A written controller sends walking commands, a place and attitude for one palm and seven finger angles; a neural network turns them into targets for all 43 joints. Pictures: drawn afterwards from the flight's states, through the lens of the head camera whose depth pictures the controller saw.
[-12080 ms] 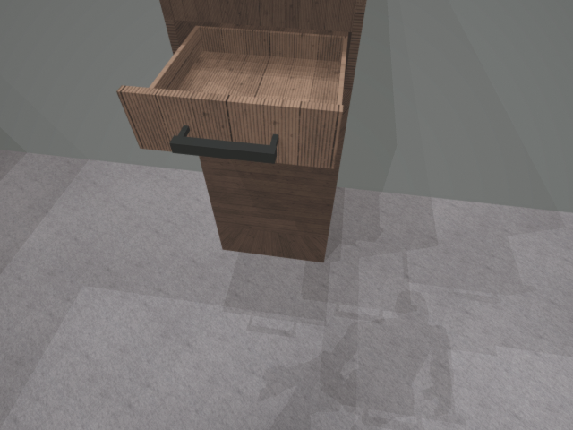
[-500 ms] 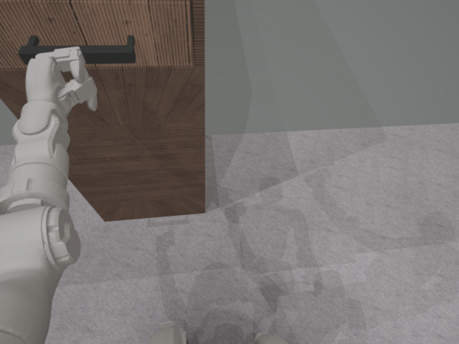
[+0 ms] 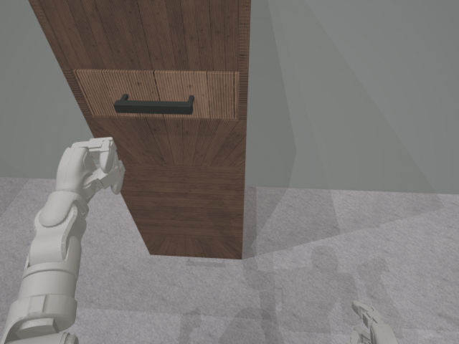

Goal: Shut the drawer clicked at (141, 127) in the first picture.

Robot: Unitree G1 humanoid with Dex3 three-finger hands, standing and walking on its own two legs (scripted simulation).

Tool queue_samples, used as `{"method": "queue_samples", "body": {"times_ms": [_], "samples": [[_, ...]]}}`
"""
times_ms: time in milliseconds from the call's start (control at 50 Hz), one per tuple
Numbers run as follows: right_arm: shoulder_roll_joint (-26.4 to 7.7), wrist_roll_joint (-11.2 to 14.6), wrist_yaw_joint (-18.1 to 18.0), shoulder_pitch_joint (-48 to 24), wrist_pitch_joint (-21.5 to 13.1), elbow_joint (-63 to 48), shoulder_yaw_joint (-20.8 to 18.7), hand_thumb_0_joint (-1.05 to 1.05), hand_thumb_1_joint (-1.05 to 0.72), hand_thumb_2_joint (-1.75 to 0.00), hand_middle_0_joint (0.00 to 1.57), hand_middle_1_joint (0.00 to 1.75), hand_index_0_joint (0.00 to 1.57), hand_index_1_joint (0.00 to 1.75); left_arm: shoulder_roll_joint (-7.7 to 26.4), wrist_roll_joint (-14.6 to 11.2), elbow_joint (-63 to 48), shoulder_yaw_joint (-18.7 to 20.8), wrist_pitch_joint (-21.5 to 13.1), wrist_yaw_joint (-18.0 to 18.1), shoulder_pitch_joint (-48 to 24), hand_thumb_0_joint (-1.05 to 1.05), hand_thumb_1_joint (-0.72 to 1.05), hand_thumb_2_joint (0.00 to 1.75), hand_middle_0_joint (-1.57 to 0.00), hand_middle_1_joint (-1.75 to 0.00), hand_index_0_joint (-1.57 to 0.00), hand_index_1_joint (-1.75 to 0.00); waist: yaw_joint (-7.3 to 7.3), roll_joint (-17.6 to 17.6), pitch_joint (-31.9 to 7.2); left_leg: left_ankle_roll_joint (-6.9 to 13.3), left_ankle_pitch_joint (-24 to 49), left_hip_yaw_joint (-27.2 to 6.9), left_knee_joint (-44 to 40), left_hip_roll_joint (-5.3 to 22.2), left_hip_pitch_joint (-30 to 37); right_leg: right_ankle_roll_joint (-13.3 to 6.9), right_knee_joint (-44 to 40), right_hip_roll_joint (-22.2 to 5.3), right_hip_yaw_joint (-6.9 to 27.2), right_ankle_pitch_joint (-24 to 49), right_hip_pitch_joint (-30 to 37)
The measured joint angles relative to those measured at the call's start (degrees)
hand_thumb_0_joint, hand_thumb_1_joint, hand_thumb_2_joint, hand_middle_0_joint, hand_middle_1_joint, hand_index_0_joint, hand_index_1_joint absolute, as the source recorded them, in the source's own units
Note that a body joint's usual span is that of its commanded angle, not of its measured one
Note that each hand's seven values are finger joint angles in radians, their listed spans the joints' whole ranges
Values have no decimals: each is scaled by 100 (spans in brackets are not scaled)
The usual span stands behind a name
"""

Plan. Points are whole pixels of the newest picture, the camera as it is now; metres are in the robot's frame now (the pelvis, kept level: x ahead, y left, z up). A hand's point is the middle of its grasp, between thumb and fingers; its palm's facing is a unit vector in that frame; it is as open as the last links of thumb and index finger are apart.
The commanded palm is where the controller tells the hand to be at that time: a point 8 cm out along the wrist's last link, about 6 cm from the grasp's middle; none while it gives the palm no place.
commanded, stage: draw the hand back to the body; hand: left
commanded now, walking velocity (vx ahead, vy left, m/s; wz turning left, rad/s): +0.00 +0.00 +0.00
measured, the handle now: (155, 102) +0.62 +0.21 +0.11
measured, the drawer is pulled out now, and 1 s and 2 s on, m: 0.00 0.00 0.00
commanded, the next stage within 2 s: step back with the hand held close in 0.84 s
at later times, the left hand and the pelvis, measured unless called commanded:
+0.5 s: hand (63, 229) +0.23 +0.23 +0.17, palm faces +0.35 -0.88 -0.31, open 3.3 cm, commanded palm +0.17 +0.27 +0.19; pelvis +0.00 +0.00 +0.02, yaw -1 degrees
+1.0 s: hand (32, 257) +0.18 +0.24 +0.18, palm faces +0.40 -0.84 -0.36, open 3.3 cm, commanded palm +0.13 +0.28 +0.20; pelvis +0.00 +0.00 +0.02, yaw -1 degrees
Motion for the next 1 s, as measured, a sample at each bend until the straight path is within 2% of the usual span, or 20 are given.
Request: {"method": "queue_samples", "body": {"times_ms": [40,100,160,240,440,700,840,1000], "samples": [[26,-42,-52,-166,-57,7,20,1,-90,-90,20,30,20,30,-28,301,-445,-180,-42,501,319,1,89,90,-140,-160,-141,-160,62,1,108,-13,99,30,-198,-5,224,0,-158,-7,26,89,191],[83,-92,-104,-349,-93,21,55,1,-90,-90,20,30,20,30,-150,596,-1081,-375,-90,1120,847,1,89,90,-140,-160,-141,-160,137,-3,234,-8,282,80,-560,-23,560,-2,-455,-24,64,257,477],[147,-147,-136,-461,-90,59,100,1,-90,-90,20,30,20,30,-250,765,-1542,-448,-119,1485,1298,1,89,90,-141,-160,-141,-160,194,-13,349,-7,443,107,-885,-34,867,-7,-742,-33,82,407,755],[220,-222,-170,-514,-104,143,145,1,-90,-90,20,30,20,30,-291,877,-1997,-438,-156,1747,1754,1,89,90,-141,-160,-141,-160,260,-4,502,-16,602,124,-1223,-32,1220,-14,-1085,-26,91,576,1100],[266,-354,-135,-369,-162,316,118,1,-90,-90,21,30,20,30,-247,916,-3309,-239,-337,1872,3099,1,89,90,-141,-160,-141,-160,309,74,665,-13,761,195,-1664,-33,1745,0,-1597,-29,150,800,1630],[247,-411,-132,-217,-373,298,-50,2,-90,-90,20,30,20,30,-137,962,-4935,80,-541,1874,5006,1,89,90,-141,-160,-141,-160,384,106,596,11,651,224,-1598,-47,1852,33,-1665,-49,175,769,1791],[249,-432,-211,-312,-477,315,-35,2,-90,-90,20,30,20,30,-235,1000,-4828,76,-513,1940,4840,1,89,90,-141,-160,-141,-160,501,112,680,27,664,155,-1577,-83,1849,47,-1676,-72,102,771,1834],[344,-459,-178,-379,-473,241,47,2,-90,-90,20,30,20,30,-232,1024,-4901,49,-444,1923,4739,1,89,90,-141,-160,-141,-160,459,40,668,31,638,180,-1556,-70,1824,52,-1695,-65,129,774,1816]]}}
